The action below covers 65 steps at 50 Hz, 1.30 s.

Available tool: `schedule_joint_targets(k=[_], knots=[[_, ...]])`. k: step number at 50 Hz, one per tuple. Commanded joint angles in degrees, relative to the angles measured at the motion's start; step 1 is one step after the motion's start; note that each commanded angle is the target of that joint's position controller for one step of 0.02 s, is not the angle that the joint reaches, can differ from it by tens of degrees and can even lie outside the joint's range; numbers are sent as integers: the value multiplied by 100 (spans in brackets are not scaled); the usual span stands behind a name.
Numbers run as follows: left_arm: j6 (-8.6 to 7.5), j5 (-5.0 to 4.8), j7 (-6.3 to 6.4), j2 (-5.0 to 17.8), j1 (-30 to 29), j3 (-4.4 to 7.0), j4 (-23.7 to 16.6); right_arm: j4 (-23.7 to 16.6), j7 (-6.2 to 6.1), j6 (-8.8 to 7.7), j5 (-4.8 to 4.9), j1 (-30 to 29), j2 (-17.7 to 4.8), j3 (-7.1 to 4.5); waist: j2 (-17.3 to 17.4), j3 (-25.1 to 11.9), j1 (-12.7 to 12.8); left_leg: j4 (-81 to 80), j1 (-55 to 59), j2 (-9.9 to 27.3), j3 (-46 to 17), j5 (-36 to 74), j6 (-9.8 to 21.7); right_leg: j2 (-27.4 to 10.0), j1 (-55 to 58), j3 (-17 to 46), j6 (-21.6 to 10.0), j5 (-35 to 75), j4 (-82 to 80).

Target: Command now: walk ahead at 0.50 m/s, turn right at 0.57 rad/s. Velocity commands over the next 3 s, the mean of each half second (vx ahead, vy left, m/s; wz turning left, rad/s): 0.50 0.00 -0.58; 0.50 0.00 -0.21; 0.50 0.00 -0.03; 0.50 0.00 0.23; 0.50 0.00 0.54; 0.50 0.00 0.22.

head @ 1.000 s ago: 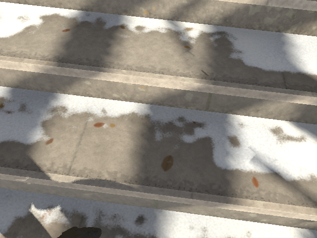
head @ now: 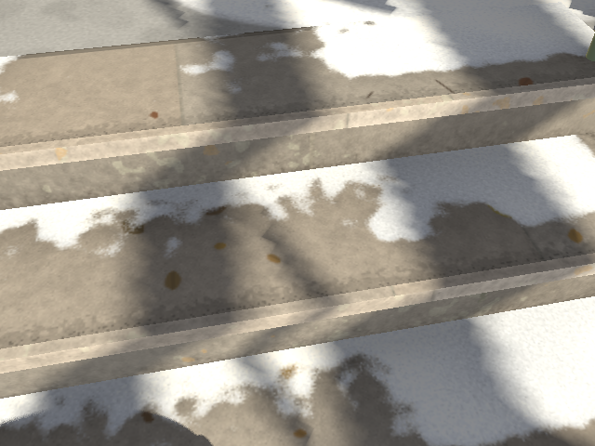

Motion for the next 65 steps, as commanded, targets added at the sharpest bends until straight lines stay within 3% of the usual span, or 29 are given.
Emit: schedule_joint_targets(k=[1, 6, 11, 14, 17, 18, 19, 20, 21, 22, 23, 24, 26, 28, 31, 35, 38, 40, 43, 44, 45, 46, 47, 49, 50, 52, 54, 58, 65], knots=[[45, -65, -185, -626, 97, -263, -229, -432, 65, -266, -196, -1042, 457, 181, 394, 384, 665, -2764, -285, 956, -787, 1284, 833, -280, -177, -238, -57, -58, 40], [84, -202, 36, -671, -1017, -463, -582, 471, 158, -162, -591, 1056, 293, 287, 349, 594, -50, -2872, 2670, 1481, -955, 1532, 1064, -96, -3380, 158, -331, -796, 1354], [192, -170, 139, -535, -2421, -604, -1333, 748, 175, -216, -650, 1678, 311, 379, 296, 568, -216, -3468, 3284, 1393, -372, 2085, 904, -467, -3370, -832, -358, -940, -181], [760, -118, -33, -780, -3466, -732, -1839, 764, 535, -214, -332, 1576, -100, 325, 897, 644, 55, -4270, 1429, 1616, 188, 4551, 1153, -296, -160, -1518, 17, -1801, -2241], [543, -288, -31, -216, -1368, -390, -1239, 275, 376, -602, 9, 1294, -1291, 20, 1338, 268, 888, -2630, 2853, 1929, 451, 10485, 790, 848, 1872, -2034, 395, -1343, -4060], [443, -264, 90, 104, -247, -259, -862, 92, 389, -607, -143, 1116, -1536, -85, 1489, -473, 1072, -1560, 2418, 1876, 339, 11027, 427, 855, 3533, -1557, 212, -413, -3878], [396, -401, 124, 261, 713, -203, -609, 52, 461, -630, -380, 1603, -1117, -41, 957, -1389, 1133, 4, 275, 1433, -244, 9296, 129, 584, 6083, -37, -209, -222, -4012], [458, -35, 216, 558, 2134, 5, -124, 65, 680, -498, -423, 1246, -1148, -75, 305, -1486, 1688, 1877, -1273, 569, -571, 4414, 109, 153, 7440, 1752, -426, -681, -6069], [437, 109, 224, 1006, 2859, 166, 258, -85, 852, -345, 15, 1007, -754, -124, -5, -1613, 1538, 5042, -1688, -327, -1784, 1662, 75, -681, 6751, 3952, -736, -1154, -7618], [259, 170, 340, 1006, 2512, 279, 406, -228, 799, -273, 115, 591, -409, -140, 337, -935, 1295, 6183, -2313, -336, -2723, 2213, 154, -730, 5629, 3755, -297, -1706, -7850], [220, -221, 508, 678, 445, 341, -67, -1423, 223, -412, 425, -317, -234, -156, -130, -195, 380, 6344, -1860, -118, -1777, 1273, 28, -702, 4284, 3548, -431, -1912, -8112], [4, -7, 387, -12, 916, -44, 278, -745, 363, -348, 10, -101, 420, 123, 197, -305, 509, 7473, -2700, -370, -2986, 2109, 377, -491, 3866, 3129, -551, -2386, -7682], [-90, 214, 217, -641, 431, -248, 559, -967, 328, -218, -21, -132, 356, 166, 723, 49, -238, 7309, -3036, -200, -2777, 2150, 734, -460, 2899, 2281, -398, -1287, -7883], [-219, 64, 144, -537, -377, -226, 289, -1071, 327, -93, 24, -225, -22, 119, 628, 184, -628, 6455, -2822, 73, -2209, 1299, 579, -320, 2149, 1018, -220, -648, -8202], [-359, 242, 276, -323, 657, -205, 434, -1134, 248, -154, 77, -494, -125, 94, -136, 137, -247, 7701, -3234, -53, -1698, 846, 351, -174, 2496, 769, -123, -329, -8486], [-241, 544, 334, -472, 2429, -283, 1161, -1841, 134, -218, 98, -2012, -17, 287, 150, 545, 427, 8595, -6585, 21, -2165, -437, 799, -894, 5363, 1265, 66, -557, -8112], [-263, 630, 156, -206, 2253, -311, 1115, -2540, 94, -66, 115, -3030, -242, 305, 308, 754, 433, 5785, -5341, 661, -1830, 1150, 667, -763, 4208, 888, 330, -1396, -8907], [-236, 133, -47, 175, 1380, -244, 568, -2794, 272, 182, 82, -3536, 49, 421, -269, 812, 157, 4758, -1315, 305, -959, 68, 262, -848, 1113, 624, 54, -939, -10300], [-477, -223, -15, 1014, 1418, 45, 269, -2334, 422, 169, 161, -2376, -550, 210, -392, 137, -282, 2462, -1527, -558, -335, -62, 213, -1185, 4771, 184, 131, 5691, -8857], [-464, -7, -118, 894, 1763, 110, 414, -2043, 371, 101, 218, -1389, -882, 63, -531, -574, -305, 2219, -441, -575, -907, 472, 480, -986, 5241, -79, 418, 6759, -7588], [-479, 351, -152, -55, 2734, -68, 508, -1563, 430, -30, 159, 18, -1098, 31, 1272, -2258, -228, 1566, 2774, 455, -3630, 2001, 1771, -162, 2956, 194, 807, 4012, -5710], [-290, 165, -226, -110, 1995, 1, 358, -1027, 310, 67, -178, 1922, -1300, -94, 2054, -2362, -1154, -829, 3767, 1130, -6710, -110, 1956, 1107, 1319, 969, 972, -886, -3869], [-234, -11, -167, -204, 1141, 88, 104, -682, 208, -113, -127, 2228, -1343, -129, 2100, -742, -1282, -1512, 2868, 1119, -7085, -2731, 1260, 1126, -115, 1522, 817, -468, -1958], [-288, 5, 185, -308, 985, -11, 202, -681, 158, -245, 108, 445, -881, -61, 1060, 240, -391, -1089, 757, 996, -5794, -2222, 1330, 647, -184, 1178, 767, 569, -1122], [-233, 141, 414, -788, 480, -85, -728, -689, -155, -176, 532, -276, -113, -95, 341, 410, 258, -1508, -105, 1201, -4949, -1752, 585, 228, 986, 286, 852, 51, -1554], [19, 8, 514, -984, 386, -172, -991, -379, -279, -279, 293, -330, 441, 54, 314, 646, 559, -1632, -761, 940, -4065, -1328, 532, 150, 930, 68, 926, -649, -831], [109, -68, 584, -920, 218, -174, -1276, -248, -188, -470, 174, -333, 177, -56, 529, 882, 607, -2021, -566, 879, -3513, -410, 696, 173, 307, -81, 808, -876, -339], [79, -133, 504, -254, -324, -120, -1602, -387, -217, -387, 420, 237, -237, -189, 53, 849, 308, -3202, -58, 424, -2166, 980, 760, -137, 1487, -930, 1026, 253, -3834], [114, 37, 396, -490, -967, -12, -1599, -362, -263, -443, 137, 1777, -310, -357, 956, 693, -287, -2923, 3876, 1032, -2263, 3183, 905, -119, 0, -1229, 1062, -311, -4536]])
